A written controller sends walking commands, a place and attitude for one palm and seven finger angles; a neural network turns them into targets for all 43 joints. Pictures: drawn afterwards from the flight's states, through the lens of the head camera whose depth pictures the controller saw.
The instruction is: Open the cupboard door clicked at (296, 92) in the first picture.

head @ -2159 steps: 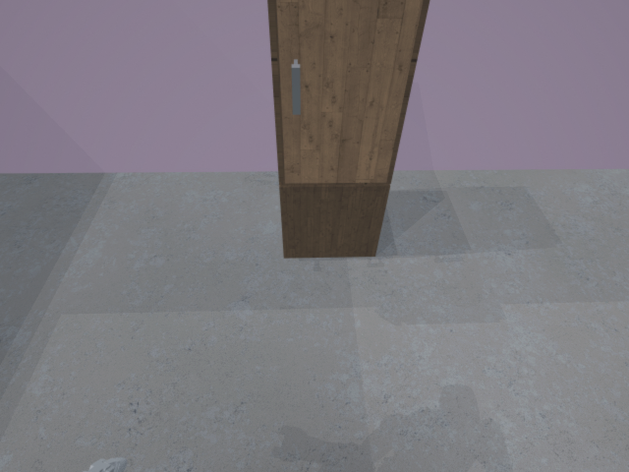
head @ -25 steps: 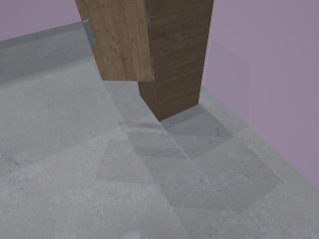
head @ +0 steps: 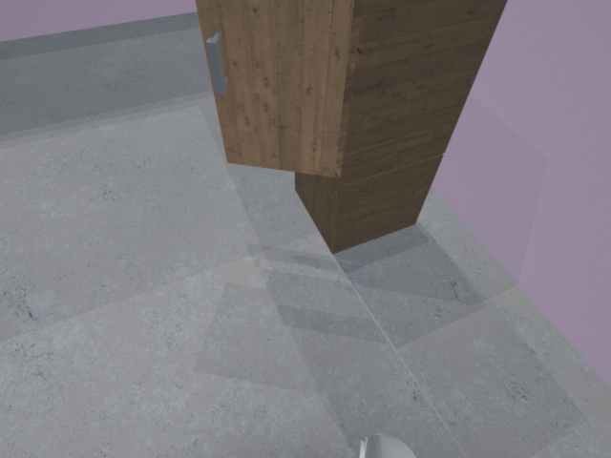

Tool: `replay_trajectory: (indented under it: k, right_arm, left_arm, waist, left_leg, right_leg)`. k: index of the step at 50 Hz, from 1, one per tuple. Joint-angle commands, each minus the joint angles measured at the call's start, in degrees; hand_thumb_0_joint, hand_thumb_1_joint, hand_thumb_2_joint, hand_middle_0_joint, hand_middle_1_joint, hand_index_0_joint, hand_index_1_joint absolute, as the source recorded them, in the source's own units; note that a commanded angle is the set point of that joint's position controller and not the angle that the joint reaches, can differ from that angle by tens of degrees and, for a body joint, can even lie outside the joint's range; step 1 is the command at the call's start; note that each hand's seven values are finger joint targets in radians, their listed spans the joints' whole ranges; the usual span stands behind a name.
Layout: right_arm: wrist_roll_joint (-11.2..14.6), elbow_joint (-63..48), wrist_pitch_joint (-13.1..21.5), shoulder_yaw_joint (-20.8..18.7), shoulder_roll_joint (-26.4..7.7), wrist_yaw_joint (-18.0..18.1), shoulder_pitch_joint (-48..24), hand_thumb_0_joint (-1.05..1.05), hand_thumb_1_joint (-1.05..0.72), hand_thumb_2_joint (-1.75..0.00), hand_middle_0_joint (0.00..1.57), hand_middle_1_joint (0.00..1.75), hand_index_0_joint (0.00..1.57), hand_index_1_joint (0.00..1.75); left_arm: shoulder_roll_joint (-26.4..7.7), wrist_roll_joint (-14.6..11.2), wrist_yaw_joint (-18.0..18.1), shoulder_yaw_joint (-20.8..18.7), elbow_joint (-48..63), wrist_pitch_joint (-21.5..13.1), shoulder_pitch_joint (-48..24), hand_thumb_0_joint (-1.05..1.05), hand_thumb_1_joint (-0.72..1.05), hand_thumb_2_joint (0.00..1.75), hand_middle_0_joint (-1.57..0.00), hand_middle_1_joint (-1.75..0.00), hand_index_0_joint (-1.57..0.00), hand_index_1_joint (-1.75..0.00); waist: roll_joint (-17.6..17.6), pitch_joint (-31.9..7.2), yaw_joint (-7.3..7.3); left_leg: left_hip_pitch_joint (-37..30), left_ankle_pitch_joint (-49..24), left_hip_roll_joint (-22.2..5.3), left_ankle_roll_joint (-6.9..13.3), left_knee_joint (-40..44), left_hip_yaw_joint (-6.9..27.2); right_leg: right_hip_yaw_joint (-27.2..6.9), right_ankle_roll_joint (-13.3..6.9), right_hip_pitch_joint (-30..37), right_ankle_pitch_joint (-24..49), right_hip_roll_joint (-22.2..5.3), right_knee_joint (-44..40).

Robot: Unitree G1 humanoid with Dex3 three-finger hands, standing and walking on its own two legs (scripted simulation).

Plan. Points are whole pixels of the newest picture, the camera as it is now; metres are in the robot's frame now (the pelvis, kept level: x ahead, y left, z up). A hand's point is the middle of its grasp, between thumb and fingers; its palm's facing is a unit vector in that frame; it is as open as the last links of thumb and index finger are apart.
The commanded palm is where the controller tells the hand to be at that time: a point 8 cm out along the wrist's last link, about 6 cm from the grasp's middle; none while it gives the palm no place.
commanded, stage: take the last steps up to it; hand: left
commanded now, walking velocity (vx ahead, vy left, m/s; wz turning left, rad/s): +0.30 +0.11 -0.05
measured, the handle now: (219, 63) +0.93 +0.29 +0.01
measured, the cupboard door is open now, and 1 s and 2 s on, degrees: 56 56 56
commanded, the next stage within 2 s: come to a stop and stand still in 0.62 s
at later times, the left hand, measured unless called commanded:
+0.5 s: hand (186, 406) +0.20 +0.20 -0.16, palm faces +0.04 -0.97 -0.22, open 7.2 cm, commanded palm none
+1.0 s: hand (178, 280) +0.43 +0.29 -0.17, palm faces -0.02 -0.99 -0.17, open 7.4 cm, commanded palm none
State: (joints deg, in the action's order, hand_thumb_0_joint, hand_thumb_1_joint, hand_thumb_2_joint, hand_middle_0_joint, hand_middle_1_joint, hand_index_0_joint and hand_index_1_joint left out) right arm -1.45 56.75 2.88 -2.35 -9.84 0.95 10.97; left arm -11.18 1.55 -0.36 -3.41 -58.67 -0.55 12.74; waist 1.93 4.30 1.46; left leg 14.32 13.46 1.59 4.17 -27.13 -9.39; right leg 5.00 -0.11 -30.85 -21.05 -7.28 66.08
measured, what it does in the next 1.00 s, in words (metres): walks ahead: right foot, then left foot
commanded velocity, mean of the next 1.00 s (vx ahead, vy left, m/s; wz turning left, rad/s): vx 0.08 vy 0.00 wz -0.01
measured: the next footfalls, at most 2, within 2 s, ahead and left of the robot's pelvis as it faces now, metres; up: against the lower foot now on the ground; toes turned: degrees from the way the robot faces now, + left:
right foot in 0.22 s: +0.18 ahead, -0.11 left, +0.00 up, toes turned -9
left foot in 0.64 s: +0.38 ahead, +0.18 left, +0.00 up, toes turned +6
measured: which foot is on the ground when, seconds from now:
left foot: down 0.00-0.24, up 0.26-0.62, down 0.64-1.00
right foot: up 0.00-0.20, down 0.22-0.64, up 0.66-1.00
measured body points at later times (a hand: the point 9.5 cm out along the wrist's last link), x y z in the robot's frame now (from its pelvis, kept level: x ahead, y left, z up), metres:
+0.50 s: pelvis +0.20 +0.01 +0.01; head +0.23 +0.01 +0.46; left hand +0.20 +0.26 -0.14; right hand +0.23 -0.22 -0.15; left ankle +0.25 +0.17 -0.68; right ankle +0.14 -0.10 -0.73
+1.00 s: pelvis +0.33 +0.10 +0.01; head +0.38 +0.14 +0.45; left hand +0.43 +0.34 -0.16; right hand +0.36 -0.13 -0.13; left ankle +0.34 +0.17 -0.73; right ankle +0.32 -0.04 -0.65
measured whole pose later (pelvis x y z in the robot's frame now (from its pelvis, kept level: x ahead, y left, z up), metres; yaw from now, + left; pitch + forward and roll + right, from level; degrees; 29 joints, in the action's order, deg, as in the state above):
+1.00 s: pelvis +0.33 +0.10 +0.01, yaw -3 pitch +1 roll -2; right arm -1.4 60.2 0.3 -1.0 -7.7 3.4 11.9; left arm -12.5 1.1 0.8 -3.8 -56.5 3.2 7.7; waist 3.1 3.7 -0.5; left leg 13.2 14.3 -1.7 4.1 -26.2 -9.4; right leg 0.4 1.8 -30.3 -21.3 -0.7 62.9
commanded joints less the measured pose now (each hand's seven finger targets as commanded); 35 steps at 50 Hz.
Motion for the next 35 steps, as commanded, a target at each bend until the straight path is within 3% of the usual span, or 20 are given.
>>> replay_trajectory:
  k: [1, 7, 9, 10, 11, 12, 13, 15, 17, 19, 20, 23, 27, 29, 30, 31, 32, 33, 34, 35]
  right_arm:
    - [-0.23, -0.41, 0.81, -1.21, -7.41, -0.04, 6.25, 0.0, -0.9, -0.9, 0.2, 0.3, 0.2, 0.3]
    - [-0.46, 1.54, 0.52, -1.13, -8.19, -0.46, 8.91, 0.0, -0.9, -0.9, 0.2, 0.3, 0.2, 0.3]
    - [-0.29, 2.03, 0.29, -0.87, -8.14, -0.42, 8.66, 0.0, -0.9, -0.9, 0.2, 0.3, 0.2, 0.3]
    - [0.2, 2.11, 0.39, -0.71, -7.54, -0.54, 8.47, 0.0, -0.9, -0.9, 0.2, 0.3, 0.2, 0.3]
    - [0.93, 1.05, 0.58, -0.63, -5.8, -1.05, 8.81, 0.0, -0.9, -0.9, 0.2, 0.3, 0.2, 0.3]
    - [0.48, -0.49, 0.49, -0.67, -5.96, -1.2, 8.09, 0.0, -0.9, -0.9, 0.2, 0.3, 0.2, 0.3]
    - [0.15, -0.35, 0.1, -1.07, -7.99, -1.01, 5.52, 0.0, -0.9, -0.9, 0.2, 0.3, 0.2, 0.3]
    - [0.26, 0.08, -0.39, -0.99, -5.4, -1.18, 2.83, 0.0, -0.9, -0.9, 0.2, 0.3, 0.2, 0.3]
    - [0.07, 1.36, -1.29, -0.56, -3.44, -1.71, 4.86, 0.0, -0.9, -0.9, 0.2, 0.3, 0.2, 0.3]
    - [0.21, 1.68, -1.99, -0.51, -2.2, -2.1, 6.26, 0.0, -0.9, -0.9, 0.2, 0.3, 0.2, 0.3]
    - [0.12, 1.59, -2.15, -0.57, -1.7, -2.22, 5.48, 0.0, -0.9, -0.9, 0.2, 0.3, 0.2, 0.3]
    - [0.33, 0.39, -2.11, -0.48, -1.31, -2.93, 2.92, 0.0, -0.9, -0.9, 0.2, 0.3, 0.2, 0.3]
    - [0.42, -1.49, -1.29, -0.46, -2.17, -3.35, -0.78, 0.0, -0.9, -0.9, 0.2, 0.3, 0.2, 0.3]
    - [0.36, -1.0, -0.72, -0.67, -3.32, -3.16, 1.23, 0.0, -0.9, -0.9, 0.2, 0.3, 0.2, 0.3]
    - [0.19, 0.32, -0.29, -0.97, -4.86, -2.78, 5.84, 0.0, -0.9, -0.9, 0.2, 0.3, 0.2, 0.3]
    - [-0.07, 2.2, 0.03, -1.8, -8.86, -2.2, 12.58, 0.0, -0.9, -0.9, 0.2, 0.3, 0.2, 0.3]
    - [-0.87, 3.18, 0.42, -3.33, -15.15, -1.21, 19.3, 0.0, -0.9, -0.9, 0.2, 0.3, 0.2, 0.3]
    - [-0.29, 3.52, -0.41, -3.28, -16.47, -0.24, 21.8, 0.0, -0.9, -0.9, 0.2, 0.3, 0.2, 0.3]
    - [-0.23, 2.77, -0.54, -2.75, -14.67, 0.24, 17.8, 0.0, -0.9, -0.9, 0.2, 0.3, 0.2, 0.3]
    - [-0.06, 1.68, -0.06, -1.98, -12.0, 0.56, 13.71, 0.0, -0.9, -0.9, 0.2, 0.3, 0.2, 0.3]
  left_arm:
    - [-1.13, 0.06, -0.49, -0.15, 3.66, -0.1, 1.36, 0.0, 0.9, 0.9, -0.2, -0.3, -0.2, -0.3]
    - [-1.75, 0.19, -0.59, -0.09, 6.59, -0.66, -3.77, 0.0, 0.9, 0.9, -0.2, -0.3, -0.2, -0.3]
    - [-2.83, 0.28, -0.54, -0.52, 5.35, -1.09, 0.45, 0.0, 0.9, 0.9, -0.2, -0.3, -0.2, -0.3]
    - [-5.03, 0.4, -0.37, -1.09, 3.67, -1.67, 6.27, 0.0, 0.9, 0.9, -0.2, -0.3, -0.2, -0.3]
    - [-10.38, 0.76, 0.17, -2.26, 1.85, -2.54, 13.68, 0.0, 0.9, 0.9, -0.2, -0.3, -0.2, -0.3]
    - [-14.2, -0.02, 0.44, -2.99, 0.92, -2.54, 16.81, 0.0, 0.9, 0.9, -0.2, -0.3, -0.2, -0.3]
    - [-11.91, -0.31, 1.14, -2.72, 1.47, -2.73, 14.11, 0.0, 0.9, 0.9, -0.2, -0.3, -0.2, -0.3]
    - [-7.97, -0.54, 1.33, -1.33, 2.56, -3.17, 8.51, 0.0, 0.9, 0.9, -0.2, -0.3, -0.2, -0.3]
    - [-5.56, -0.66, 1.22, -0.75, 2.56, -3.88, 6.51, 0.0, 0.9, 0.9, -0.2, -0.3, -0.2, -0.3]
    - [-5.32, -0.52, 0.94, -0.58, 1.89, -4.35, 6.2, 0.0, 0.9, 0.9, -0.2, -0.3, -0.2, -0.3]
    - [-4.45, -0.36, 0.92, -0.82, 1.49, -4.54, 6.89, 0.0, 0.9, 0.9, -0.2, -0.3, -0.2, -0.3]
    - [-6.45, -0.35, 0.66, -0.81, 0.01, -4.62, 7.62, 0.0, 0.9, 0.9, -0.2, -0.3, -0.2, -0.3]
    - [-8.26, 0.13, 0.74, -1.06, -1.37, -3.98, 7.85, 0.0, 0.9, 0.9, -0.2, -0.3, -0.2, -0.3]
    - [-8.91, 0.08, 0.89, -1.38, -1.65, -3.41, 6.95, 0.0, 0.9, 0.9, -0.2, -0.3, -0.2, -0.3]
    - [-8.51, -0.08, 0.9, -1.4, -1.58, -3.06, 6.2, 0.0, 0.9, 0.9, -0.2, -0.3, -0.2, -0.3]
    - [-6.77, -0.12, 0.62, -0.86, -1.19, -2.68, 6.81, 0.0, 0.9, 0.9, -0.2, -0.3, -0.2, -0.3]
    - [-3.42, -0.79, 0.48, -0.37, -0.33, -2.44, 9.22, 0.0, 0.9, 0.9, -0.2, -0.3, -0.2, -0.3]
    - [-2.77, -0.82, 0.79, 0.27, 1.42, -2.36, 6.64, 0.0, 0.9, 0.9, -0.2, -0.3, -0.2, -0.3]
    - [-2.89, -0.75, 0.98, 0.28, 1.8, -2.36, 4.15, 0.0, 0.9, 0.9, -0.2, -0.3, -0.2, -0.3]
    - [-2.48, -0.74, 0.84, 0.33, 1.51, -2.33, 2.45, 0.0, 0.9, 0.9, -0.2, -0.3, -0.2, -0.3]
  waist:
    - [-4.82, -1.19, -0.39]
    - [-3.16, 0.04, -0.84]
    - [-1.2, -1.33, 1.3]
    - [1.2, -4.21, 3.81]
    - [12.61, -8.11, 6.17]
    - [16.85, -8.64, 6.05]
    - [9.15, -5.64, 5.26]
    - [4.02, -2.62, 2.28]
    - [2.37, -2.99, 0.16]
    - [4.92, -3.07, -1.1]
    - [4.65, -2.71, -0.86]
    - [4.93, -2.15, -0.41]
    - [9.02, -0.63, 0.41]
    - [8.53, -0.82, -1.04]
    - [5.37, -2.36, -3.46]
    - [-3.64, -6.91, -5.92]
    - [-19.77, -12.62, -7.59]
    - [-20.8, -13.88, -8.4]
    - [-15.3, -10.81, -7.06]
    - [-14.79, -8.75, -5.79]
  left_leg:
    - [-0.85, -2.68, -16.4, 7.54, 18.16, 12.71]
    - [-3.5, -6.19, -16.16, 7.14, 14.46, 11.27]
    - [-2.05, -7.67, -13.1, 4.23, 7.14, 8.27]
    - [1.57, -8.09, -9.18, 1.73, -2.36, 5.14]
    - [13.57, 0.64, -3.03, -1.54, -17.27, 1.18]
    - [21.89, 20.71, 0.14, -3.49, -32.84, 2.62]
    - [24.53, 16.84, -3.28, -3.53, -38.63, 9.6]
    - [23.58, 8.56, -5.92, -4.6, -39.37, 11.24]
    - [19.99, 3.83, -7.22, -5.76, -36.07, 9.86]
    - [17.51, 1.12, -7.07, -6.8, -30.85, 7.68]
    - [17.19, -0.2, -7.06, -7.07, -28.18, 6.94]
    - [16.26, -2.99, -6.51, -7.18, -19.62, 5.0]
    - [11.76, -1.88, -4.67, -6.06, -10.13, 3.32]
    - [4.4, -2.66, -3.55, -5.32, -4.55, 2.51]
    - [-3.79, -4.15, -2.6, -4.97, -0.5, 1.98]
    - [-14.36, -5.28, -5.24, -3.93, 0.34, 4.97]
    - [-23.72, -11.47, -19.09, 1.55, 3.2, 22.75]
    - [-23.19, -15.2, -24.23, 6.09, 8.8, 29.66]
    - [-19.77, -16.74, -24.31, 7.57, 9.27, 26.31]
    - [-14.81, -19.93, -22.47, 7.32, 9.38, 23.57]
  right_leg:
    - [-1.68, 0.43, 1.79, 4.75, -1.47, -11.91]
    - [0.45, 0.11, 8.85, 6.34, 1.44, -26.9]
    - [1.86, -0.5, 17.97, 9.0, 3.07, -34.36]
    - [-1.38, -1.7, 27.75, 9.7, 1.62, -38.5]
    - [-19.77, -7.06, 39.82, 9.53, -10.98, -43.89]
    - [-34.22, -13.25, 43.02, 14.43, -21.89, -51.06]
    - [-31.54, -13.91, 39.2, 15.84, -21.24, -51.48]
    - [-21.09, -10.25, 31.14, 22.88, -16.3, -51.27]
    - [-11.29, -8.03, 27.22, 27.87, -12.9, -52.28]
    - [-5.76, -6.89, 25.0, 28.78, -10.39, -53.33]
    - [-4.88, -6.93, 24.83, 29.18, -9.94, -53.67]
    - [-2.87, -6.87, 25.31, 27.61, -9.14, -53.97]
    - [-2.05, -5.95, 24.66, 24.51, -9.81, -51.56]
    - [-1.82, -4.82, 21.83, 21.61, -9.53, -48.12]
    - [-0.09, -3.73, 18.39, 20.95, -7.91, -42.57]
    - [2.08, -2.38, 13.34, 15.51, -4.18, -31.04]
    - [6.81, 0.27, 2.65, -6.46, 4.1, -14.53]
    - [0.91, -0.36, -1.8, -15.88, 5.92, -1.48]
    - [-2.18, -1.4, -4.37, -13.14, 3.22, 4.64]
    - [-3.21, -1.37, -5.11, -8.26, 1.48, 7.11]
